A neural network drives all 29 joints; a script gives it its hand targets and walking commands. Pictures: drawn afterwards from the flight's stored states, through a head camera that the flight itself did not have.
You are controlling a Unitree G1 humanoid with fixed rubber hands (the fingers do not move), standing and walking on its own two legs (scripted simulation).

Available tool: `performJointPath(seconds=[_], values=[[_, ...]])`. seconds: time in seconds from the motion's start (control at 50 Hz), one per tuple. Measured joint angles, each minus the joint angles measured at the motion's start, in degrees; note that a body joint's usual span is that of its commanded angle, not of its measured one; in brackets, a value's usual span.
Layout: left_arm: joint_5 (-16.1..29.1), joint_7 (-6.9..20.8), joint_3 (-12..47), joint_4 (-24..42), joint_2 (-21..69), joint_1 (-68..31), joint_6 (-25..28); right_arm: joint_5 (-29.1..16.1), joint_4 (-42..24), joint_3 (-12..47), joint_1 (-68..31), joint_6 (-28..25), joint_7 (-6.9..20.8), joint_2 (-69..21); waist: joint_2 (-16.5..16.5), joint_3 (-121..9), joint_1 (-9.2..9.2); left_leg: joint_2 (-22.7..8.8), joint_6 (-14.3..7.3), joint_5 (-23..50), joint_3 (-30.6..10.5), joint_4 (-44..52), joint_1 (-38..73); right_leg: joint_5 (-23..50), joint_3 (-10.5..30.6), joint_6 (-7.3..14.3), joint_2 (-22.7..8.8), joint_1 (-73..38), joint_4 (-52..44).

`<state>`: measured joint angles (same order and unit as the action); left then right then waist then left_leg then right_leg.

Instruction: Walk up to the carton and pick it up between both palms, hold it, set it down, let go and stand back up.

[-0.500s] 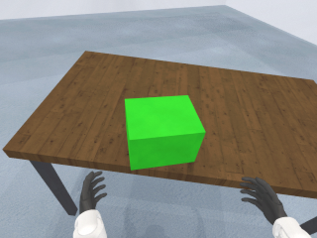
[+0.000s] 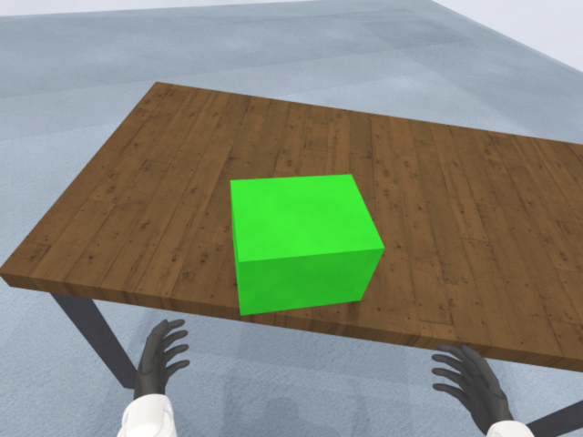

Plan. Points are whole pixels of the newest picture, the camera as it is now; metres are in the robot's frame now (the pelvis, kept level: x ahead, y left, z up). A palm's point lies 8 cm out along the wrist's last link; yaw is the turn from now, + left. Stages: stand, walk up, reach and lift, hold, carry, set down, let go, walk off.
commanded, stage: set down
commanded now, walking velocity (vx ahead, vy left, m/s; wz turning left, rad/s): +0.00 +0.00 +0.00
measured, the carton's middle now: (297, 242) +0.44 +0.03 +0.00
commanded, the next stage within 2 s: none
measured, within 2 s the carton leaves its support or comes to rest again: neither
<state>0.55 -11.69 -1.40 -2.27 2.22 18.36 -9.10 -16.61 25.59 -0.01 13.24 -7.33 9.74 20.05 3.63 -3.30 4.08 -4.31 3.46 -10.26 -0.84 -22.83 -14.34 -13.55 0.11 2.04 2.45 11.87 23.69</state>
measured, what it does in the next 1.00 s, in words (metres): stands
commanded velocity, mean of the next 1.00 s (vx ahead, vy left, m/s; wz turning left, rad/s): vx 0.00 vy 0.00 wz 0.00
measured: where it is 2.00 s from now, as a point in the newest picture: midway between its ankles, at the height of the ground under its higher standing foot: outside the picture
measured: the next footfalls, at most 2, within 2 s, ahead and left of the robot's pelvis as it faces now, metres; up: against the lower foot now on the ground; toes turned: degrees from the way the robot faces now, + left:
none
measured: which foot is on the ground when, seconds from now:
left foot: down 0.00-1.00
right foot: down 0.00-1.00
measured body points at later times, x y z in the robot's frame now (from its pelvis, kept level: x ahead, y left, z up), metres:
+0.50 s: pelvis +0.00 +0.00 +0.00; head +0.00 +0.03 +0.45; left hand +0.17 +0.21 -0.05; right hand +0.20 -0.23 -0.04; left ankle +0.02 +0.16 -0.74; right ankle -0.01 -0.10 -0.74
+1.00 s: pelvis +0.01 +0.00 +0.00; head +0.02 +0.03 +0.45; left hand +0.17 +0.22 -0.07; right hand +0.19 -0.22 -0.06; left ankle +0.02 +0.16 -0.74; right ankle -0.01 -0.10 -0.74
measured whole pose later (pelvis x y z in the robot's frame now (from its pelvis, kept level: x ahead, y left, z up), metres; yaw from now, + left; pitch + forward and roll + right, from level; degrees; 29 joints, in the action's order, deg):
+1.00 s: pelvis +0.01 +0.00 +0.00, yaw +0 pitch +1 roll +0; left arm 0.6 -3.9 -1.4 -16.2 -6.4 18.5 -5.6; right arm -11.2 32.8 0.0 15.2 -10.2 2.8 11.9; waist 4.0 -0.8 3.8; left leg -3.6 3.5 -11.3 -0.8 -22.3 -12.1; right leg -14.9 0.1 1.6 1.7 9.8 23.7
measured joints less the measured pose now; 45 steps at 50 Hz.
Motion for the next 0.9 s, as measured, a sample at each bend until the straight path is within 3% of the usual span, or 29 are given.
performJointPath(seconds=[0.3, 0.54, 0.68, 0.9], values=[[0.00, 1.69, -0.01, -2.50, -3.00, 1.72, -0.09, 0.14, 0.02, 0.02, 1.92, 0.48, -1.13, -2.46, 0.00, 0.05, 0.00, 0.01, 0.00, -0.06, 0.00, 0.15, 1.23, -0.12, 0.01, 0.00, 0.00, -1.16, 0.00], [0.00, 3.30, 0.00, -6.45, -5.28, 0.79, -0.39, 2.80, 0.00, 0.00, 1.92, 2.35, -2.64, -5.74, 0.27, 1.95, -0.01, 0.12, 0.00, -0.27, 0.00, 0.35, 1.30, -0.49, 0.01, 0.00, -0.11, -1.16, 0.00], [0.00, 4.97, 0.01, -8.42, -6.25, 0.53, 1.65, 3.49, 0.45, -0.02, 1.92, 0.32, -4.26, -6.58, 0.25, 2.15, -0.07, 0.32, 0.00, -0.68, 0.01, 0.40, 1.31, -0.95, 0.00, -0.12, -0.32, -1.18, 0.00], [0.00, 7.68, -0.01, -13.49, -7.71, 0.48, 2.51, 4.29, 6.25, 0.00, 1.93, -2.18, -6.68, -7.24, 0.33, 2.47, -0.23, 0.72, 0.00, -1.02, 0.01, 0.49, 2.03, -1.37, -0.01, -0.45, -0.74, -1.91, 0.00]])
